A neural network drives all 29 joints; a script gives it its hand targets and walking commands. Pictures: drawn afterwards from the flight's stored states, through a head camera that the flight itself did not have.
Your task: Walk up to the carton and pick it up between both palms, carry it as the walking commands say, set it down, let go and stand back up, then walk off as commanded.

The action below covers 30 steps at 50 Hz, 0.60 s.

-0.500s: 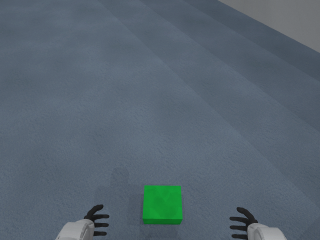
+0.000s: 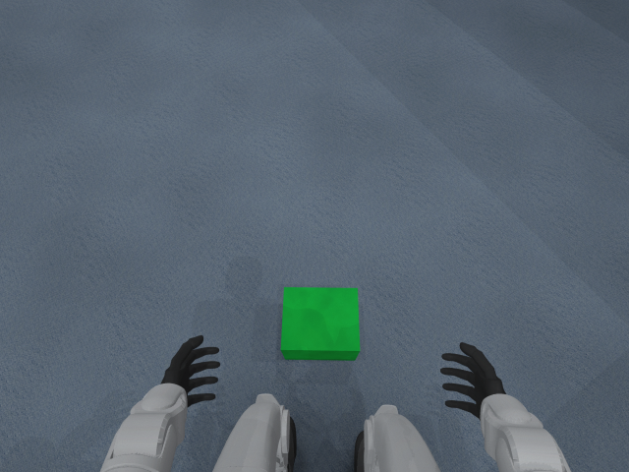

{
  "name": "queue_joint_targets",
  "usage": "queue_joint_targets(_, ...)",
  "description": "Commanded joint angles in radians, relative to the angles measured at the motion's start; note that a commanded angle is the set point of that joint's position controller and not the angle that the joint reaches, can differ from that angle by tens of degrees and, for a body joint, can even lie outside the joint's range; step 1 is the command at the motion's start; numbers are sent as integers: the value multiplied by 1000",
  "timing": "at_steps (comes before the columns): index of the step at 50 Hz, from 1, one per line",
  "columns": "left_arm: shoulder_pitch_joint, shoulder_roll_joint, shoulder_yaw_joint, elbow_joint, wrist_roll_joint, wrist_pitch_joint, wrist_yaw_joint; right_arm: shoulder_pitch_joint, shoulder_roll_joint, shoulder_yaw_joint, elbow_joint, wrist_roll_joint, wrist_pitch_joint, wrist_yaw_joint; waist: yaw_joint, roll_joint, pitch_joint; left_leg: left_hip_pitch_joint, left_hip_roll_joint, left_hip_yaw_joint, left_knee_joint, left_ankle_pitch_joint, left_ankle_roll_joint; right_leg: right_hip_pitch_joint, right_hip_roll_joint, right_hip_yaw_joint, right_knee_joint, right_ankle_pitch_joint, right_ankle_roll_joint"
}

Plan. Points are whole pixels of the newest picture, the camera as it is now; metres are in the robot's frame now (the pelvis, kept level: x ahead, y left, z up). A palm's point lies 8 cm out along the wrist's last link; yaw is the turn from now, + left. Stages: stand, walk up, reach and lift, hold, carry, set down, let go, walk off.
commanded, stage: reach and lift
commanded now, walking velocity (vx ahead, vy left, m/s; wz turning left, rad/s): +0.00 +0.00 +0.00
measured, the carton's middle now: (320, 324) +0.44 +0.02 -0.63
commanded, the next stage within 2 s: none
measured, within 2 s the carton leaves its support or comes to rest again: neither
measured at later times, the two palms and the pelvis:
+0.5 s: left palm (207, 288) +0.37 +0.20 -0.13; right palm (451, 286) +0.39 -0.18 -0.13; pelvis -0.03 +0.00 -0.04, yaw +0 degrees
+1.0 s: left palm (219, 259) +0.44 +0.20 -0.18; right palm (441, 257) +0.46 -0.19 -0.18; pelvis -0.01 +0.00 -0.07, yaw +0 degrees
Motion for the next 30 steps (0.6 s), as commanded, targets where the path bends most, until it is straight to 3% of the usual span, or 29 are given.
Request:
queue_joint_targets(1, -249, 81, 34, -57, -11, -7, 1, -272, -67, -15, -81, 29, -2, -12, 1, -44, -292, 227, -30, -73, -112, -144, -4, 47, 19, 64, -192, -141, -3)
queue_joint_targets(6, -455, 120, 75, 81, 5, -12, 1, -486, -46, -41, 58, 28, 22, -38, 15, -29, -320, 173, -32, -51, -81, -154, -7, 42, 12, 62, -171, -149, 9)
queue_joint_targets(10, -597, 117, 97, 174, 12, -45, 12, -623, -52, -91, 171, 9, -8, -59, 3, 4, -385, 142, -37, -44, -53, -117, -23, -10, 24, 35, -130, -95, 12)
queue_joint_targets(20, -837, 119, 134, 308, -1, -234, 80, -853, -114, -160, 311, 5, -210, -79, -2, 21, -683, 108, -59, -68, 10, 90, -52, -129, 61, 7, -49, 97, 21)
queue_joint_targets(30, -989, 151, 133, 354, -51, -376, 94, -1025, -169, -151, 369, 49, -363, -68, 13, 9, -900, 63, -69, -75, 51, 232, -48, -262, 67, 17, -4, 177, 23)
